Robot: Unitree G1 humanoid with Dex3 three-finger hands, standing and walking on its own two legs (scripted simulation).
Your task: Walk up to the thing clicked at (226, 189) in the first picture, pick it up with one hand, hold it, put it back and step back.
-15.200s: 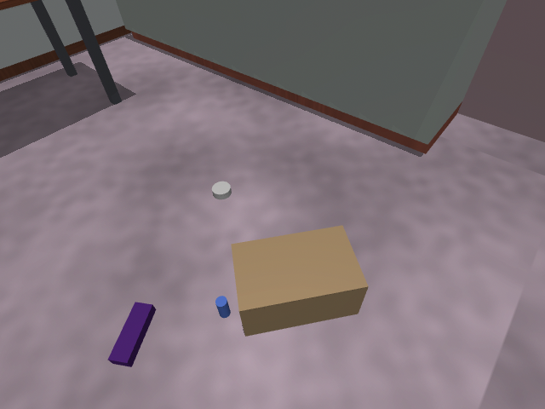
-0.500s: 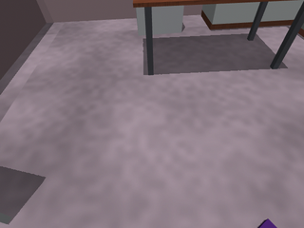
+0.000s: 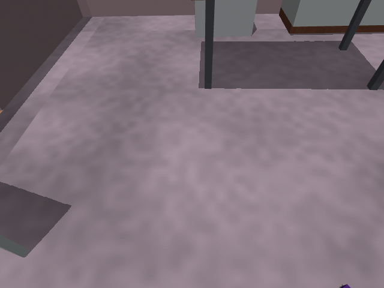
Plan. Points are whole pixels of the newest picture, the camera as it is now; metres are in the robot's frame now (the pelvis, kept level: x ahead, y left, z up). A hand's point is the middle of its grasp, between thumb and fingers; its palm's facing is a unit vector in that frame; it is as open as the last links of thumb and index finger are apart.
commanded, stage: walk up
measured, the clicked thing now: out of the picture +0.43 -1.30 -0.76
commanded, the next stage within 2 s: stand in 1.24 s
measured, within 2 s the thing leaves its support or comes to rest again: neither
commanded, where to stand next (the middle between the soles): +0.03 +0.01 m, yaw +11 degrees
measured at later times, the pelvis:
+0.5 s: pelvis +0.00 +0.00 -0.01, yaw +7 degrees
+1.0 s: pelvis +0.02 +0.00 +0.00, yaw +11 degrees
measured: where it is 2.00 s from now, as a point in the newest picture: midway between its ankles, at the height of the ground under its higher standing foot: outside the picture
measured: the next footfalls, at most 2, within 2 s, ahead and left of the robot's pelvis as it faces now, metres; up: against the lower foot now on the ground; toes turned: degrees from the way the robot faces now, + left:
none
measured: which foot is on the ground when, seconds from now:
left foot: down 0.00-1.00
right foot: down 0.00-1.00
